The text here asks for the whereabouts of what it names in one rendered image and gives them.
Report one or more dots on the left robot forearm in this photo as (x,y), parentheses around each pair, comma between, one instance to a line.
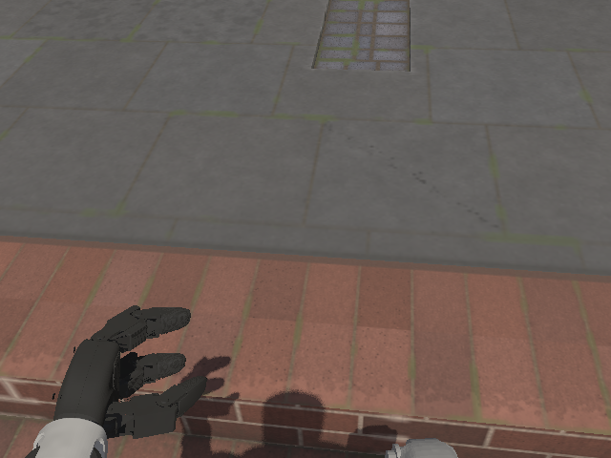
(70,438)

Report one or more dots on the robot left hand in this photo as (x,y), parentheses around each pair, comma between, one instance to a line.
(97,377)

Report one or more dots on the robot right thigh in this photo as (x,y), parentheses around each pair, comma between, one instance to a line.
(421,448)

